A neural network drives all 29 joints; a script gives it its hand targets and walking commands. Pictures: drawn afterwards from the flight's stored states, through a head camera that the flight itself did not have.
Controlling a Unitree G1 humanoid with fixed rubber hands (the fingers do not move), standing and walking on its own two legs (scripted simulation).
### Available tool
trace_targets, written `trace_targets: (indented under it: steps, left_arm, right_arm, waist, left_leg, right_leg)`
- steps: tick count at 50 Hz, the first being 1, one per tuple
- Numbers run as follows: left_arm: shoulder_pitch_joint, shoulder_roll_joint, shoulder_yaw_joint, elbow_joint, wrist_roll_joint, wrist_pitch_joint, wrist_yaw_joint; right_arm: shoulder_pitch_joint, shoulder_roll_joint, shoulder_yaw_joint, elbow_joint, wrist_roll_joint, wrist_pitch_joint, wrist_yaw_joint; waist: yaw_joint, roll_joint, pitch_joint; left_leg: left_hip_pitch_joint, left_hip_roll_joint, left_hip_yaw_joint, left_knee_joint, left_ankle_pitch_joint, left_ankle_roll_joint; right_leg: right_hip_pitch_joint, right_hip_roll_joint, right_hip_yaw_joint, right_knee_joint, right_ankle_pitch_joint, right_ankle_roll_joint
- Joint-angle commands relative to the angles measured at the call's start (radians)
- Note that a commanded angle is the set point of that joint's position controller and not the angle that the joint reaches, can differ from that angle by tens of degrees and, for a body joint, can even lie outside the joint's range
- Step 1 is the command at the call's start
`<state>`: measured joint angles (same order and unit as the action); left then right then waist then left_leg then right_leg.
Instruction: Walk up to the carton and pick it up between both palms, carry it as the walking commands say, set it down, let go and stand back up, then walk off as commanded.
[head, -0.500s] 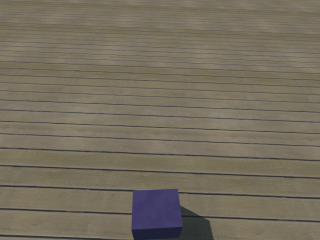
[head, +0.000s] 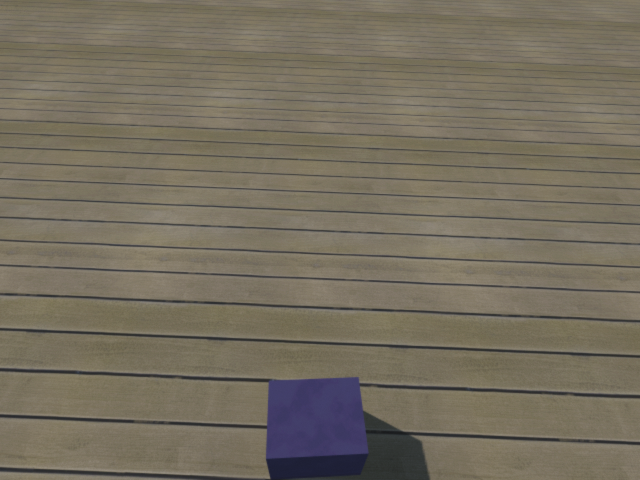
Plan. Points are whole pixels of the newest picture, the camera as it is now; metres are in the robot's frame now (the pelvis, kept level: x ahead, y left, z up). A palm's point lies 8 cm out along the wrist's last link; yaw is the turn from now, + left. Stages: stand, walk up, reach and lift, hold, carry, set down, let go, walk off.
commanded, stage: walk off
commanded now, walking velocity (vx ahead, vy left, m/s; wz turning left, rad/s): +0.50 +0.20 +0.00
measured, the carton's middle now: (314, 428) +0.42 +0.01 -0.67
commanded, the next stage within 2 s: none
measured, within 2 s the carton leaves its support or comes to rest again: neither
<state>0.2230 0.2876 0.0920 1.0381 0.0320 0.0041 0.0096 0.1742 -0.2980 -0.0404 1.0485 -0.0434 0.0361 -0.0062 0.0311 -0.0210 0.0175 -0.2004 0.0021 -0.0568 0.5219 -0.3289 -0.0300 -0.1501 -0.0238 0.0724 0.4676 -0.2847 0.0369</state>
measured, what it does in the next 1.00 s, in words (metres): walks ahead: right foot, then left foot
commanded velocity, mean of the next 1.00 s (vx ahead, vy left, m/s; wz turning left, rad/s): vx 0.50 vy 0.20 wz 0.00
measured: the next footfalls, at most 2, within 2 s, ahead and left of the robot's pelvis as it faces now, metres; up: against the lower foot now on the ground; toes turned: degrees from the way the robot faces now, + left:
right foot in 0.44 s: +0.28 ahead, -0.10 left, +0.00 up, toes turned +1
left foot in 0.90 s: +0.46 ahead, +0.27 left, +0.00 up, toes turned +1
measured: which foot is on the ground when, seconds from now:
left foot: down 0.00-0.50, up 0.52-0.88, down 0.90-1.00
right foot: down 0.00-0.12, up 0.14-0.42, down 0.44-0.90, up 0.92-1.00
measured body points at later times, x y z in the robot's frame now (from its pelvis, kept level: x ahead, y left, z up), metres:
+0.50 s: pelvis +0.16 +0.03 -0.01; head +0.16 +0.02 +0.44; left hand +0.25 +0.32 -0.13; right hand +0.12 -0.21 -0.18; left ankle +0.02 +0.15 -0.74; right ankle +0.23 -0.10 -0.73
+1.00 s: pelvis +0.37 +0.12 -0.01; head +0.37 +0.12 +0.44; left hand +0.34 +0.38 -0.16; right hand +0.41 -0.12 -0.16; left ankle +0.42 +0.27 -0.74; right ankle +0.28 -0.04 -0.67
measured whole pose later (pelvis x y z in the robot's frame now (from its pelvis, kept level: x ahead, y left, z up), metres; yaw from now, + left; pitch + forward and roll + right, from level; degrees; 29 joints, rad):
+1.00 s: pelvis +0.37 +0.12 -0.01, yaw +1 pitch -1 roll +0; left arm 0.37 0.23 0.09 1.04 0.03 -0.06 0.00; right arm 0.30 -0.19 -0.04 1.00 -0.04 -0.04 0.03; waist 0.02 0.00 0.02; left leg -0.35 0.06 -0.03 0.59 -0.23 -0.05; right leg -0.32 -0.07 0.02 1.05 -0.51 0.02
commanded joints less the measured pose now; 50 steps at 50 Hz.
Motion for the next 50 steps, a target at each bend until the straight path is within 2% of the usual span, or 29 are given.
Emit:
trace_targets:
  steps: [1,3,5,6,7,8,10,14,16,19,21,23,24,25,26,27,28,30,31,35,38,39,42,44,45,46,47,48,50]
  left_arm:
    - [0.091,0.237,0.029,-0.02,0.01,-0.003,0.008]
    - [0.054,0.197,0.029,-0.029,0.015,-0.006,0.019]
    - [0.022,0.197,0.026,-0.05,0.003,-0.003,0.023]
    - [-0.001,0.151,0.016,-0.057,-0.003,-0.015,0.027]
    - [-0.036,0.063,-0.008,-0.084,-0.01,-0.028,0.026]
    - [-0.045,0.081,-0.007,-0.095,0.0,-0.032,0.02]
    - [-0.089,0.076,-0.005,-0.1,0.004,-0.037,-0.002]
    - [-0.063,0.09,0.012,-0.086,0.02,-0.047,-0.013]
    - [-0.067,0.059,0.003,-0.077,0.014,-0.045,-0.01]
    - [-0.171,0.043,-0.003,-0.12,0.001,-0.042,-0.014]
    - [-0.213,0.025,-0.013,-0.139,-0.011,-0.052,-0.012]
    - [-0.085,0.047,-0.009,-0.109,-0.011,-0.072,0.003]
    - [0.128,0.034,-0.003,-0.044,-0.015,-0.08,0.018]
    - [0.32,0.092,0.019,0.001,0.0,-0.089,0.035]
    - [0.528,0.226,0.05,0.052,0.013,-0.083,0.048]
    - [0.447,0.222,0.031,0.054,-0.001,-0.077,0.035]
    - [0.325,0.235,0.044,0.04,-0.016,-0.067,0.027]
    - [0.178,0.056,0.0,0.012,-0.008,-0.074,0.003]
    - [0.192,0.078,0.003,0.017,0.0,-0.077,0.012]
    - [0.169,0.101,0.015,-0.002,0.005,-0.094,0.016]
    - [0.187,0.09,0.018,0.011,-0.004,-0.087,0.027]
    - [0.197,0.095,0.023,-0.002,-0.006,-0.085,0.026]
    - [0.184,0.147,0.047,0.0,-0.006,-0.066,0.02]
    - [0.199,0.106,0.038,-0.019,-0.001,-0.081,0.015]
    - [0.214,0.038,0.026,-0.022,0.008,-0.098,0.015]
    - [0.176,-0.044,-0.002,-0.075,0.004,-0.096,0.013]
    - [0.05,-0.037,-0.005,-0.12,0.007,-0.083,0.006]
    - [0.038,0.014,0.008,-0.133,0.004,-0.084,-0.013]
    - [0.058,0.005,0.002,-0.135,0.01,-0.085,-0.031]
  right_arm:
    - [0.013,-0.058,-0.003,-0.058,-0.001,-0.02,0.011]
    - [0.015,-0.085,-0.015,-0.059,0.008,-0.038,0.016]
    - [0.097,-0.041,-0.007,-0.029,0.014,-0.055,0.016]
    - [0.207,-0.096,-0.024,0.011,0.02,-0.064,0.005]
    - [0.299,-0.197,-0.059,0.053,0.015,-0.066,0.002]
    - [0.327,-0.142,-0.034,0.069,0.026,-0.055,0.009]
    - [0.254,-0.152,-0.041,0.049,0.015,-0.05,0.012]
    - [0.205,-0.1,-0.039,0.034,0.022,-0.07,-0.002]
    - [0.254,-0.093,-0.043,0.051,0.02,-0.079,-0.003]
    - [0.272,-0.013,-0.013,0.083,0.015,-0.077,0.001]
    - [0.27,-0.057,-0.023,0.097,0.013,-0.079,-0.006]
    - [0.253,-0.087,-0.036,0.109,0.009,-0.074,-0.007]
    - [0.191,-0.102,-0.035,0.108,0.0,-0.075,0.0]
    - [0.194,-0.089,-0.042,0.09,0.011,-0.082,-0.009]
    - [0.136,-0.001,-0.015,0.057,0.011,-0.097,-0.002]
    - [0.158,0.088,-0.004,0.0,-0.006,-0.111,0.015]
    - [0.216,0.035,-0.014,0.028,-0.003,-0.104,0.021]
    - [0.091,0.045,-0.01,-0.003,-0.003,-0.09,0.035]
    - [0.07,0.04,-0.014,-0.034,-0.008,-0.087,0.035]
    - [0.042,0.081,-0.002,-0.1,-0.001,-0.06,0.059]
    - [0.025,0.097,0.006,-0.138,0.004,-0.063,0.057]
    - [-0.071,0.073,0.003,-0.156,-0.008,-0.062,0.067]
    - [0.053,0.035,-0.018,-0.133,-0.004,-0.073,0.06]
    - [0.235,-0.054,-0.046,-0.074,-0.002,-0.087,0.049]
    - [0.419,-0.111,-0.07,-0.026,-0.002,-0.103,0.019]
    - [0.485,-0.202,-0.076,-0.03,0.0,-0.098,0.016]
    - [0.436,-0.175,-0.07,-0.042,0.003,-0.087,0.026]
    - [0.386,-0.08,-0.049,-0.043,0.013,-0.08,0.021]
    - [0.274,-0.073,-0.045,-0.043,0.013,-0.073,0.011]
  waist:
    - [0.019,-0.162,0.044]
    - [0.009,-0.15,0.026]
    - [-0.036,-0.145,0.001]
    - [-0.098,-0.021,-0.02]
    - [-0.136,0.289,-0.048]
    - [-0.123,0.311,-0.003]
    - [-0.101,0.144,0.116]
    - [-0.055,0.149,0.068]
    - [-0.064,0.093,0.135]
    - [-0.093,0.161,0.15]
    - [-0.092,0.148,0.143]
    - [-0.031,0.093,0.095]
    - [0.095,0.094,0.014]
    - [0.145,0.032,-0.079]
    - [0.213,-0.291,-0.153]
    - [0.069,-0.377,-0.091]
    - [0.032,-0.271,-0.052]
    - [0.009,-0.04,0.024]
    - [0.009,-0.118,0.068]
    - [0.003,-0.068,-0.008]
    - [0.003,-0.186,0.029]
    - [0.052,-0.18,0.07]
    - [-0.002,-0.175,0.031]
    - [-0.065,0.018,-0.087]
    - [-0.13,0.186,-0.141]
    - [-0.162,0.472,-0.116]
    - [-0.167,0.381,0.0]
    - [-0.123,0.258,0.008]
    - [-0.065,0.234,0.049]
  left_leg:
    - [-0.157,-0.009,0.068,0.175,-0.095,0.024]
    - [-0.13,0.018,0.063,0.057,-0.124,0.027]
    - [0.085,-0.028,0.082,-0.146,-0.077,0.034]
    - [0.299,0.032,-0.031,-0.203,-0.046,0.058]
    - [0.426,0.218,-0.285,-0.322,-0.176,0.104]
    - [0.4,0.255,-0.407,-0.356,-0.214,0.094]
    - [0.276,0.233,-0.364,-0.351,-0.29,0.138]
    - [0.248,0.176,-0.181,-0.355,0.07,0.159]
    - [0.21,0.169,-0.164,-0.379,0.069,0.193]
    - [0.205,0.164,-0.135,-0.373,0.047,0.211]
    - [0.205,0.145,-0.084,-0.3,0.302,0.208]
    - [0.172,0.1,-0.015,-0.134,0.608,0.193]
    - [0.122,0.101,0.001,0.041,0.668,0.164]
    - [-0.002,0.057,0.044,0.245,0.662,0.137]
    - [-0.2,-0.023,0.066,0.581,0.267,0.107]
    - [-0.418,-0.13,0.0,0.683,-0.183,0.076]
    - [-0.446,-0.021,-0.053,0.752,-0.109,0.07]
    - [-0.411,0.056,-0.002,0.727,-0.002,0.051]
    - [-0.415,0.073,0.025,0.692,0.022,0.04]
    - [-0.388,0.101,0.063,0.4,0.037,-0.031]
    - [-0.271,0.09,0.109,0.18,0.057,-0.046]
    - [-0.219,0.053,0.197,0.187,0.11,-0.06]
    - [-0.063,0.041,0.198,0.063,0.155,-0.044]
    - [0.226,0.018,0.186,0.012,0.074,0.0]
    - [0.319,0.228,-0.043,-0.113,-0.112,0.057]
    - [0.329,0.345,-0.375,-0.249,-0.239,0.092]
    - [0.22,0.35,-0.469,-0.302,-0.384,0.176]
    - [0.224,0.297,-0.391,-0.272,-0.357,0.167]
    - [0.054,0.272,-0.251,-0.288,-0.273,0.154]
  right_leg:
    - [-0.034,-0.284,0.377,-0.315,-0.506,-0.146]
    - [-0.023,-0.3,0.338,-0.277,-0.342,-0.159]
    - [-0.128,-0.207,0.215,-0.189,-0.253,-0.117]
    - [-0.273,-0.127,0.12,-0.069,-0.138,-0.074]
    - [-0.424,-0.022,-0.075,0.217,-0.149,-0.02]
    - [-0.561,0.015,-0.086,0.408,-0.292,-0.025]
    - [-0.587,-0.041,-0.052,0.55,-0.217,-0.046]
    - [-0.489,-0.074,-0.097,0.558,-0.05,-0.01]
    - [-0.504,-0.069,-0.125,0.499,-0.052,0.01]
    - [-0.512,-0.076,-0.147,0.369,-0.046,0.023]
    - [-0.427,-0.08,-0.165,0.248,-0.049,0.013]
    - [-0.254,0.003,-0.245,0.137,-0.035,-0.009]
    - [-0.044,0.014,-0.232,0.096,0.035,-0.024]
    - [0.198,-0.021,-0.167,0.063,0.057,-0.042]
    - [0.319,-0.284,0.23,-0.064,-0.128,-0.067]
    - [0.333,-0.395,0.715,-0.265,0.055,-0.105]
    - [0.26,-0.403,0.656,-0.2,0.057,-0.179]
    - [0.022,-0.283,0.319,-0.173,-0.002,-0.151]
    - [-0.045,-0.273,0.291,-0.186,-0.021,-0.139]
    - [-0.117,-0.266,0.177,-0.226,-0.038,-0.159]
    - [-0.205,-0.261,0.145,-0.257,-0.179,-0.129]
    - [-0.228,-0.228,0.115,-0.279,-0.157,-0.123]
    - [-0.263,-0.239,0.122,-0.196,-0.216,-0.116]
    - [-0.294,-0.171,0.034,0.08,-0.047,-0.075]
    - [-0.347,-0.085,-0.092,0.406,-0.049,-0.04]
    - [-0.557,0.038,-0.143,0.62,-0.366,-0.004]
    - [-0.648,0.001,-0.085,0.74,-0.346,-0.022]
    - [-0.664,-0.041,-0.088,0.787,-0.239,-0.043]
    - [-0.539,-0.097,-0.094,0.671,-0.181,-0.033]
